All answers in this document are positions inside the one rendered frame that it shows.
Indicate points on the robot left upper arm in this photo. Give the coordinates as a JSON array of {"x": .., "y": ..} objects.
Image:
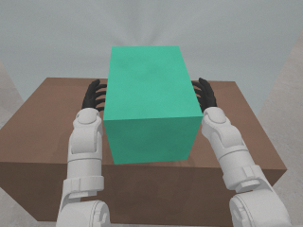
[{"x": 85, "y": 214}]

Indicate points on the left robot forearm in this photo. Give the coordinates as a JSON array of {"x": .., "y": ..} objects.
[{"x": 84, "y": 159}]

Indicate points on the robot right upper arm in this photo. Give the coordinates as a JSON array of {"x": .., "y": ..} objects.
[{"x": 259, "y": 208}]

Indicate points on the right robot forearm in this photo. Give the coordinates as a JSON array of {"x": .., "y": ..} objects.
[{"x": 240, "y": 172}]

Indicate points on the robot left hand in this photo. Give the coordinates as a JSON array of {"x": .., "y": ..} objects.
[{"x": 89, "y": 100}]

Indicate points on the robot right hand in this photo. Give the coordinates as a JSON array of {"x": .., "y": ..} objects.
[{"x": 206, "y": 95}]

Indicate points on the carton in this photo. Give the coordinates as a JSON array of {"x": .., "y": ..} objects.
[{"x": 151, "y": 112}]

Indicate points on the pedestal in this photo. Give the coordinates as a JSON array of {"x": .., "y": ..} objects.
[{"x": 34, "y": 161}]

